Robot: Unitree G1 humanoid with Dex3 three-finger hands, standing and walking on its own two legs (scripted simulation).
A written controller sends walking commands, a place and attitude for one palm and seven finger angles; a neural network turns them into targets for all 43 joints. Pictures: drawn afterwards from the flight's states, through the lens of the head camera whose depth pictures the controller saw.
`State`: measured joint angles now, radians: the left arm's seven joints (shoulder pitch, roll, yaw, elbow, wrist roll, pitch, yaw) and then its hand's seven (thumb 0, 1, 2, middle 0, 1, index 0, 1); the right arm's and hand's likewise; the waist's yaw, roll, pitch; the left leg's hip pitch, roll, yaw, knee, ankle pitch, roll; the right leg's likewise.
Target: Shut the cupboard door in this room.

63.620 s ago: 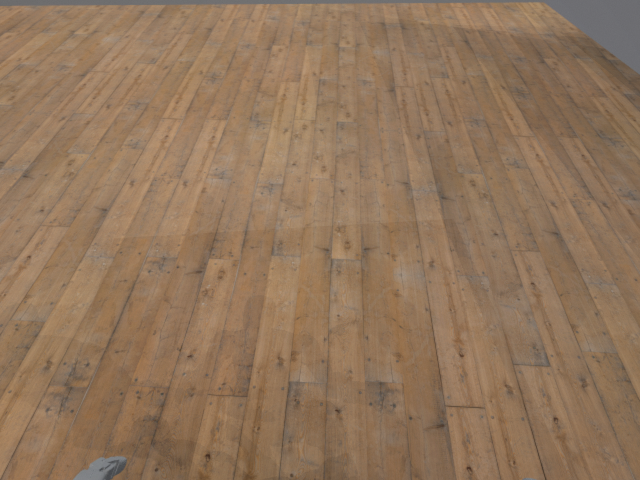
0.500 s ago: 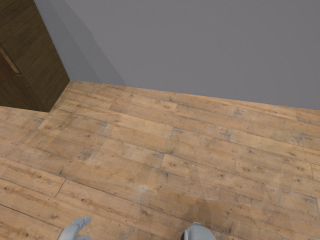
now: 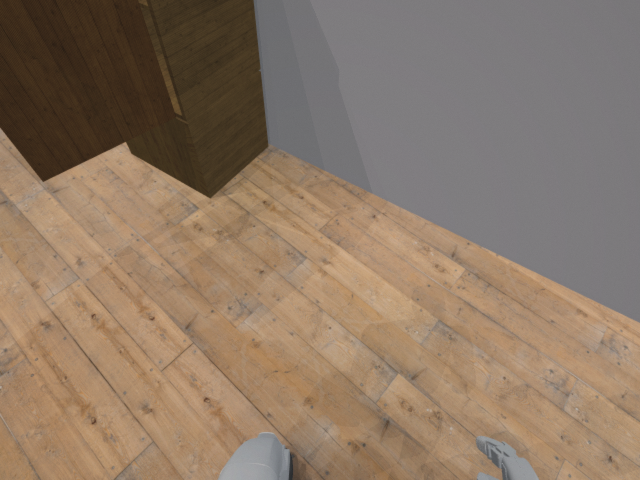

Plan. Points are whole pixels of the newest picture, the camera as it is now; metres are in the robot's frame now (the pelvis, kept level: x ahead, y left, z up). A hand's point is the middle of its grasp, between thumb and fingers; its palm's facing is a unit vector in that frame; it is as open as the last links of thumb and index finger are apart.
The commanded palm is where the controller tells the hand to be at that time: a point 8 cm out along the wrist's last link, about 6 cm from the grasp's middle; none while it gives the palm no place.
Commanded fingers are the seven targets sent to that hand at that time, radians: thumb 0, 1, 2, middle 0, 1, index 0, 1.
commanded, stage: walk to a spot facing it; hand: left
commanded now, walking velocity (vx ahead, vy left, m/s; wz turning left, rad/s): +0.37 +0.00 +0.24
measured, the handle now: out of the picture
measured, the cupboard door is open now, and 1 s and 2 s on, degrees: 78 78 78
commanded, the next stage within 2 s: turn to face it in 0.88 s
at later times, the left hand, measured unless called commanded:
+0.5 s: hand (227, 327) +0.34 +0.20 -0.15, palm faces +0.04 -0.99 -0.16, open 7.4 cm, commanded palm none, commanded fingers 0.00 0.90 0.90 -0.20 -0.30 -0.20 -0.30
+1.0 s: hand (255, 320) +0.36 +0.16 -0.16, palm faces +0.33 -0.92 -0.22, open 7.3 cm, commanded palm none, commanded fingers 0.00 0.90 0.90 -0.20 -0.30 -0.20 -0.30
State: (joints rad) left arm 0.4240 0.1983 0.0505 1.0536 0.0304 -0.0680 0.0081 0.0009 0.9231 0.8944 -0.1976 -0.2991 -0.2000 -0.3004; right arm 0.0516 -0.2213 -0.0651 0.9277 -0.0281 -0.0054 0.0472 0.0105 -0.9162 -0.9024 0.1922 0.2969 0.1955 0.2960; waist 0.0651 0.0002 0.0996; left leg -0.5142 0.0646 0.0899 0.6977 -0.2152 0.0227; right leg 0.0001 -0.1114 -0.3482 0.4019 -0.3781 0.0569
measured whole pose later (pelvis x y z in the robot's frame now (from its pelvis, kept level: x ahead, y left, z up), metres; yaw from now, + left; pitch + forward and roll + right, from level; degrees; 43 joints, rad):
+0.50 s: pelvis +0.22 +0.02 +0.01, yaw +4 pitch -1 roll +1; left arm 0.11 0.19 0.05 0.96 0.02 -0.01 -0.04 0.01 0.91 0.89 -0.20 -0.30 -0.20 -0.30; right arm 0.40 -0.16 -0.05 1.07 -0.02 -0.07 -0.02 0.00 -0.93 -0.90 0.20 0.30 0.20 0.30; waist -0.04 -0.03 0.05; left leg 0.06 -0.05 0.06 0.28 -0.32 0.05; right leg -0.59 -0.12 -0.10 0.77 -0.13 0.05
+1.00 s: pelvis +0.43 -0.01 +0.01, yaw +15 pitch +0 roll +0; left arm 0.35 0.15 0.05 1.05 0.02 -0.07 0.02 0.00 0.93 0.89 -0.20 -0.30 -0.20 -0.30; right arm 0.14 -0.21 -0.07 0.99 -0.02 0.02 0.02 0.01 -0.93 -0.90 0.20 0.30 0.20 0.30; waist 0.02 0.02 0.09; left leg -0.60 0.10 0.09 0.86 -0.20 -0.02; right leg -0.09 -0.06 -0.32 0.41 -0.31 -0.03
